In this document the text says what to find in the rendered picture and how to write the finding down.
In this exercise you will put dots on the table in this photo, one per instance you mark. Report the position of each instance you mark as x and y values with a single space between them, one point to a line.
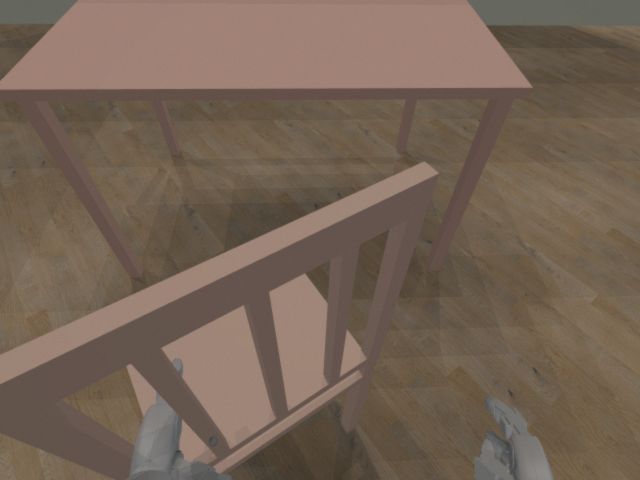
190 50

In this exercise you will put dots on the right robot hand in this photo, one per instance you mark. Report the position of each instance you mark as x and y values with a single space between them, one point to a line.
523 458

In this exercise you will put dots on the chair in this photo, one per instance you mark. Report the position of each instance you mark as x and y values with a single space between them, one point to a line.
262 351

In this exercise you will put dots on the left robot hand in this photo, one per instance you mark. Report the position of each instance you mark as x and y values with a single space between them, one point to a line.
158 440

